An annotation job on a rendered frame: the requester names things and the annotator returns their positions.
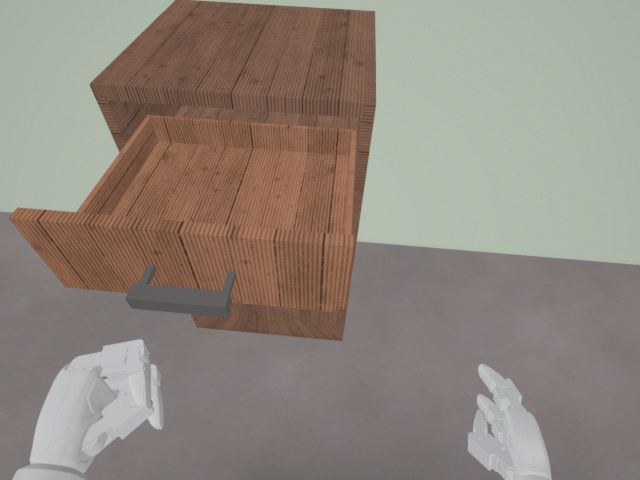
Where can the robot left hand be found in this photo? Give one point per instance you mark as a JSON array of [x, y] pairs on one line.
[[67, 433]]

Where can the handle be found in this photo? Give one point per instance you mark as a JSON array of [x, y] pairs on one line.
[[144, 296]]

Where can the drawer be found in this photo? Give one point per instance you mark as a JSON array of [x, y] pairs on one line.
[[201, 197]]

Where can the robot right hand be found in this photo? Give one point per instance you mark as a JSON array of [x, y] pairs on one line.
[[516, 431]]

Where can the cabinet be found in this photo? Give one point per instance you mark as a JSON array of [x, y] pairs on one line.
[[272, 64]]

